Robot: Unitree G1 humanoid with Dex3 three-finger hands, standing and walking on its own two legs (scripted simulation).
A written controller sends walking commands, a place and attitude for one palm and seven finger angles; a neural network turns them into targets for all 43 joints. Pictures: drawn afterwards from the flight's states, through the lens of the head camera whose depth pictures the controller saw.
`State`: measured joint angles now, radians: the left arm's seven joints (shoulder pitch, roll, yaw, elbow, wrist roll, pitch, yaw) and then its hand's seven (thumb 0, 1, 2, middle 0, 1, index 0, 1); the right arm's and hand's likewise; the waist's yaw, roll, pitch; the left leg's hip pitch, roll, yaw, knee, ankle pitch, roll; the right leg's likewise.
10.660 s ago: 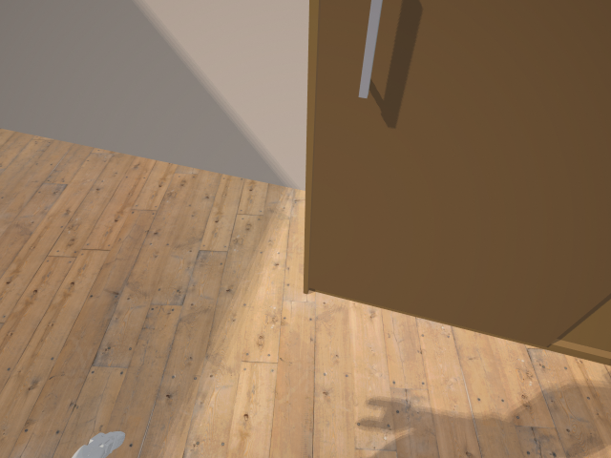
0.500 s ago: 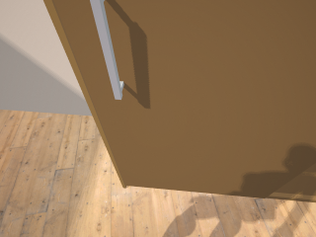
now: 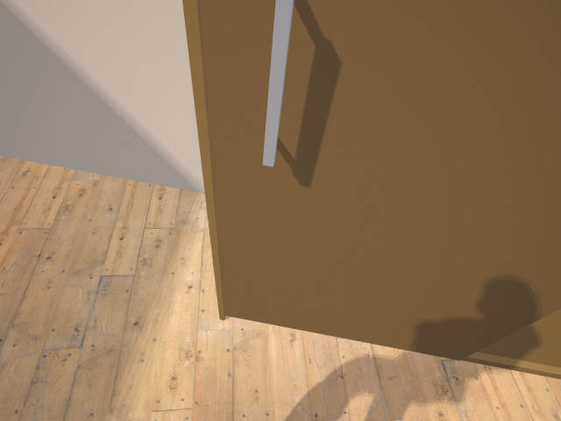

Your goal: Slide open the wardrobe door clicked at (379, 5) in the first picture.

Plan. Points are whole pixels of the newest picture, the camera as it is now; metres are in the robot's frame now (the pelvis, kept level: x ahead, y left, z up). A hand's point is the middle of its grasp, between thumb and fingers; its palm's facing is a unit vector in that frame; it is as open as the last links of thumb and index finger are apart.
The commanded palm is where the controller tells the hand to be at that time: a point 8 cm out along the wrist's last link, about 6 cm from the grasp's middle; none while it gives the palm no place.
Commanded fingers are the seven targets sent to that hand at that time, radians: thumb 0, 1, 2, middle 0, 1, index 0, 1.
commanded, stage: come to a stop and stand still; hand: left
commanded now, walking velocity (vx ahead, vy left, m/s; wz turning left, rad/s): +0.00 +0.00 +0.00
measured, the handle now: (277, 86) +0.48 +0.08 +0.22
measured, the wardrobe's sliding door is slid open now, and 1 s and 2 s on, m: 0.00 0.00 0.00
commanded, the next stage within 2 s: none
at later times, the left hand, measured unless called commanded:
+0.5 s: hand out of the picture -0.07 +0.15 -0.18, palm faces +0.04 -0.99 -0.16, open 7.3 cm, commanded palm none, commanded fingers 0.00 0.90 0.90 -0.20 -0.30 -0.20 -0.30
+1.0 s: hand out of the picture -0.16 +0.09 -0.18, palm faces +0.08 -0.99 -0.09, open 7.3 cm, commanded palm none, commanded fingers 0.00 0.90 0.90 -0.20 -0.30 -0.20 -0.30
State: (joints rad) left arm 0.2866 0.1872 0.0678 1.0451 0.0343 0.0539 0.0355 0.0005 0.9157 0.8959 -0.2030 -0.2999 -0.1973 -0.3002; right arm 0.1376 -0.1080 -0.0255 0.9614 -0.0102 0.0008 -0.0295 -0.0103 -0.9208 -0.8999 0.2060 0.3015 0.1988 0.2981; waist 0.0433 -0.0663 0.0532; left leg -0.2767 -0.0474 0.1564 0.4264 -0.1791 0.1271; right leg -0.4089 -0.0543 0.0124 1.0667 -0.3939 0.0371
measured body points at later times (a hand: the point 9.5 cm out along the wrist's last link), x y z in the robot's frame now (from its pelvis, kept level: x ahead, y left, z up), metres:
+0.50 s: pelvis -0.04 -0.01 +0.00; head -0.06 +0.00 +0.45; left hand -0.07 +0.20 -0.17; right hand -0.10 -0.22 -0.16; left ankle +0.04 +0.04 -0.74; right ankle -0.09 -0.12 -0.74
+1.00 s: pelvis -0.06 -0.03 +0.00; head -0.08 -0.01 +0.45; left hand -0.16 +0.15 -0.17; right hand -0.09 -0.23 -0.16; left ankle +0.04 +0.04 -0.74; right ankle -0.09 -0.12 -0.74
